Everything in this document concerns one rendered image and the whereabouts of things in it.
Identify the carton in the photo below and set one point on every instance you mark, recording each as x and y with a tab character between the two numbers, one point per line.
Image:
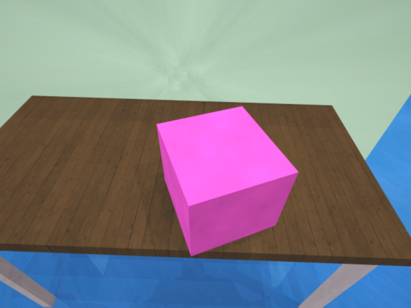
225	176

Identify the table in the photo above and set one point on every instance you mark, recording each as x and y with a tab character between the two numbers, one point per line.
85	175

